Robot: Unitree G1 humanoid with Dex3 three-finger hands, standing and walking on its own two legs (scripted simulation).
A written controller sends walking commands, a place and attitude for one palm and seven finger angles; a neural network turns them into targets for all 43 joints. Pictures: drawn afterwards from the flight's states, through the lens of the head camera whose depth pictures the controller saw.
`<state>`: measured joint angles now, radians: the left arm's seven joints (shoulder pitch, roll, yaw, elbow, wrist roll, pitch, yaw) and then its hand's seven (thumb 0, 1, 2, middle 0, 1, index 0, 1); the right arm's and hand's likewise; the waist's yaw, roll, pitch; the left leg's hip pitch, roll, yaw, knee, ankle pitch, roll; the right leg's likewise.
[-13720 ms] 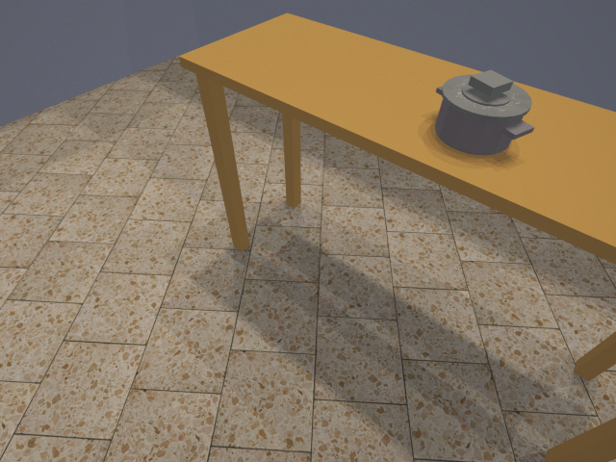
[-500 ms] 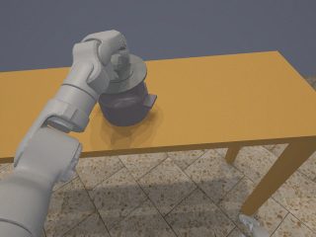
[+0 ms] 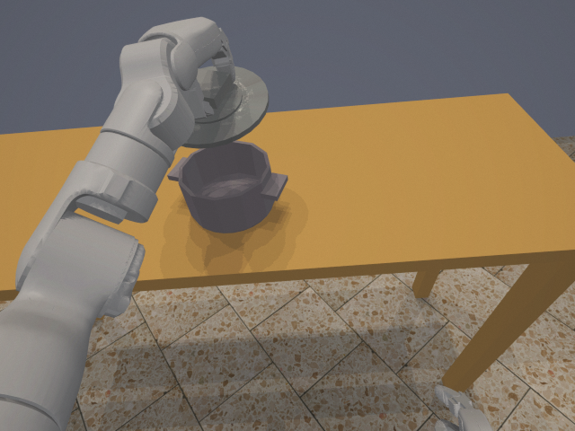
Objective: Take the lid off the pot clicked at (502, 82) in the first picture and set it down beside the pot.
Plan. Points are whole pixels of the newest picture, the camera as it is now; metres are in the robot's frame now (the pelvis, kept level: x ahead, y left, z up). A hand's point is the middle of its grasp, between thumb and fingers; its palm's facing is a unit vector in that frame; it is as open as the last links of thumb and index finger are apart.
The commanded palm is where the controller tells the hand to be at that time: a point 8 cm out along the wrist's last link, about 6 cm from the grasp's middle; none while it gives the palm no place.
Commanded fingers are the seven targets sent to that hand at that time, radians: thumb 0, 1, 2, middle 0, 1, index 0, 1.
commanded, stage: lift the lid straight up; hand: left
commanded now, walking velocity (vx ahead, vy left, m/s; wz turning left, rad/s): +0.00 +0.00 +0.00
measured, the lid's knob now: (206, 88) +0.49 +0.11 +0.26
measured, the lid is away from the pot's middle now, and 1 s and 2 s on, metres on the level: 0.01 0.04 0.16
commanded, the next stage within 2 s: move the lid sideways beside the pot in 0.64 s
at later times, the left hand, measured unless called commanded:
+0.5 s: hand (187, 57) +0.47 +0.11 +0.31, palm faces -0.07 -0.11 -0.99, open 8.8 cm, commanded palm +0.44 +0.12 +0.37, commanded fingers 0.00 0.47 1.20 -0.75 -0.89 -0.77 -0.87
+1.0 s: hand (164, 63) +0.47 +0.14 +0.30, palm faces -0.07 -0.10 -0.99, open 8.8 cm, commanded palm +0.44 +0.16 +0.37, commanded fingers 0.00 0.47 1.20 -0.75 -0.89 -0.77 -0.87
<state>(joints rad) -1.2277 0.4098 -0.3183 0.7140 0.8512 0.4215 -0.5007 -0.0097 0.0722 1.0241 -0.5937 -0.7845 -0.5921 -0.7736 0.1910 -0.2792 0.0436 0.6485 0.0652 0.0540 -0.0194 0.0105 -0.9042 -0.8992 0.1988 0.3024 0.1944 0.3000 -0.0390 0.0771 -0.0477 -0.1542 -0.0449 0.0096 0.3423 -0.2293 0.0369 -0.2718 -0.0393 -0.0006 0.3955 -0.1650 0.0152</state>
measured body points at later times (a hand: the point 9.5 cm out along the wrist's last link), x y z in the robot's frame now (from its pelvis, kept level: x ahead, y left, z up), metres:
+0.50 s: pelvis +0.00 +0.00 +0.00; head +0.01 -0.03 +0.45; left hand +0.47 +0.12 +0.36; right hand +0.14 -0.24 -0.12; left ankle -0.03 +0.10 -0.75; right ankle +0.02 -0.13 -0.75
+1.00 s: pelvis +0.01 +0.00 +0.00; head +0.02 -0.03 +0.45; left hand +0.47 +0.15 +0.36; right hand +0.16 -0.24 -0.11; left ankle -0.03 +0.10 -0.75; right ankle +0.02 -0.13 -0.75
